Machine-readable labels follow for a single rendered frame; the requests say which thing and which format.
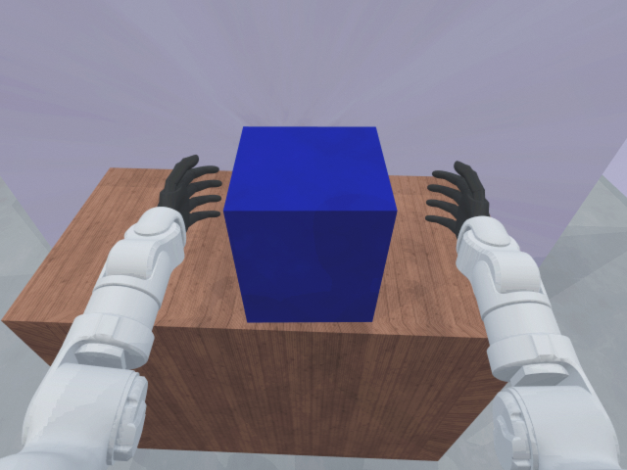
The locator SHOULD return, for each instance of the right robot hand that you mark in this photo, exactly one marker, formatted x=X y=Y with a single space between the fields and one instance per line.
x=470 y=197

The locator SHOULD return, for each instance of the left robot forearm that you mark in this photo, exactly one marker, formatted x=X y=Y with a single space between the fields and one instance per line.
x=115 y=329

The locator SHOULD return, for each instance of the right robot forearm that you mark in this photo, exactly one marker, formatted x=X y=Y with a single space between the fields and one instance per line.
x=526 y=346

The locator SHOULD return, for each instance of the left robot hand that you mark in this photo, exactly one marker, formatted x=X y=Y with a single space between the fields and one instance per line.
x=178 y=189

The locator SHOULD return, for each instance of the left robot upper arm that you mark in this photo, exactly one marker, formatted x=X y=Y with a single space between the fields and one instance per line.
x=87 y=418

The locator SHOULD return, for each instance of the pedestal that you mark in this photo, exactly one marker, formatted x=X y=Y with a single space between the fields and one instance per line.
x=404 y=386

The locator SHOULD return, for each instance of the right robot upper arm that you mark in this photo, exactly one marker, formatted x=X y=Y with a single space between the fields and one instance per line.
x=552 y=428

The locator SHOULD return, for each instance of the carton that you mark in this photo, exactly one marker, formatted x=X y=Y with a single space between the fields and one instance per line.
x=310 y=214

